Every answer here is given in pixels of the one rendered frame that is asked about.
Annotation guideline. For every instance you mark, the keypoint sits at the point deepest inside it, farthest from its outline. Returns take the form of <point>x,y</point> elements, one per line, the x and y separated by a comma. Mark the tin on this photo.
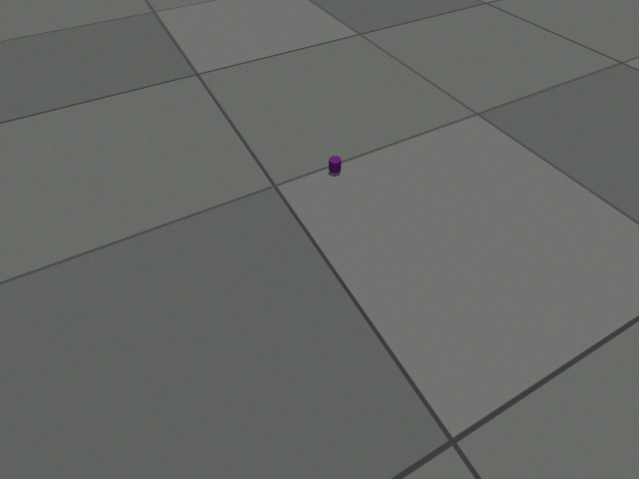
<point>334,164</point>

